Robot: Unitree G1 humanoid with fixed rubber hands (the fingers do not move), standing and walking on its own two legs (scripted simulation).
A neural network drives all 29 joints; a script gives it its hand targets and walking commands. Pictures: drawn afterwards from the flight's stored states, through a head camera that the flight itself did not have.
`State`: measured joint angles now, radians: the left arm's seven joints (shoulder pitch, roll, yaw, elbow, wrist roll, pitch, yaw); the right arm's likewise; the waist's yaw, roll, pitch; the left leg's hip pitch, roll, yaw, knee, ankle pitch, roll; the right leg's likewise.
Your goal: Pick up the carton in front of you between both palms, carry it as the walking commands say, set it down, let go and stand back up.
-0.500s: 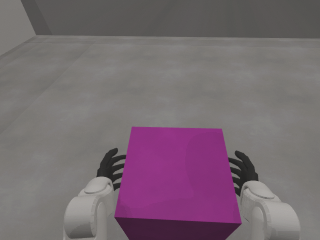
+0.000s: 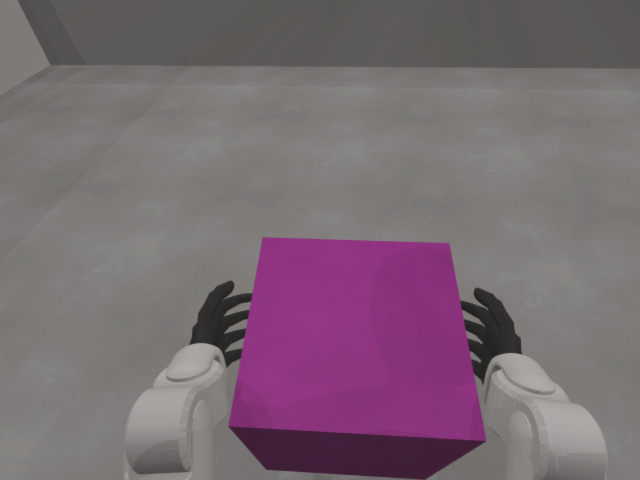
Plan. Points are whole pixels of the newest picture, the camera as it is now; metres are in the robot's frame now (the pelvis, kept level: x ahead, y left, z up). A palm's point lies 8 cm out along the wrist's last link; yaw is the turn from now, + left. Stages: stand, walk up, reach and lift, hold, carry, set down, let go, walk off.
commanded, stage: carry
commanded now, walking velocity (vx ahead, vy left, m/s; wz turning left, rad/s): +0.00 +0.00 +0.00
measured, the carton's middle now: (349, 366) +0.27 +0.00 +0.03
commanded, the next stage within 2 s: hold in 1.54 s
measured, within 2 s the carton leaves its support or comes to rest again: neither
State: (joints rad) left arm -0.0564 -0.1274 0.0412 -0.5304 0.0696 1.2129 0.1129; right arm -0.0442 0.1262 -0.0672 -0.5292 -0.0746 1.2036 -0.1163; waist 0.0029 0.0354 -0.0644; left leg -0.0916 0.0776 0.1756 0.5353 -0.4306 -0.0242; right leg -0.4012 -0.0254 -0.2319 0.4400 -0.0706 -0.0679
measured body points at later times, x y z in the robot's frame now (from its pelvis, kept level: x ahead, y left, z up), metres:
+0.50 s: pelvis +0.07 +0.00 +0.00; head +0.06 -0.01 +0.45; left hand +0.33 +0.16 +0.05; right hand +0.34 -0.14 +0.05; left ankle -0.05 +0.12 -0.73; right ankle +0.10 -0.08 -0.73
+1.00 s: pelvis +0.02 +0.01 +0.00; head +0.01 +0.00 +0.45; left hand +0.32 +0.17 +0.04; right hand +0.33 -0.14 +0.03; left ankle -0.05 +0.12 -0.73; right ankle +0.10 -0.08 -0.73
